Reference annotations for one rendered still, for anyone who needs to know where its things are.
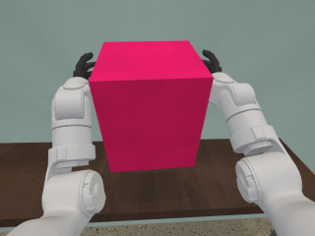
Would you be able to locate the right robot upper arm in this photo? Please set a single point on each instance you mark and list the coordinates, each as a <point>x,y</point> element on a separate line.
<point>271,181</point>

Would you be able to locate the right robot hand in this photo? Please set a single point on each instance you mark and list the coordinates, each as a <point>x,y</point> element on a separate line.
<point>213,65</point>

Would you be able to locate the right robot forearm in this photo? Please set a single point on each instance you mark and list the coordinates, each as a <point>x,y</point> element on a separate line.
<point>249,130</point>

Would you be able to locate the left robot upper arm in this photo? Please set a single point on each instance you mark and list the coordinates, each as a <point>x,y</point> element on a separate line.
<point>69,201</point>

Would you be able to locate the table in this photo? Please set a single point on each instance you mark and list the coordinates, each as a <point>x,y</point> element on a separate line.
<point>209,188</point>

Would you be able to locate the left robot forearm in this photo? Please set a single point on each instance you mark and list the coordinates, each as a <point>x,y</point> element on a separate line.
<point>71,125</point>

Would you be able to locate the left robot hand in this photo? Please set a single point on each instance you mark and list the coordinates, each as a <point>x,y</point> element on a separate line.
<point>82,66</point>

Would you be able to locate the carton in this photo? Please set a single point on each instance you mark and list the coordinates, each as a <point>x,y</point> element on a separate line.
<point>150,100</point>

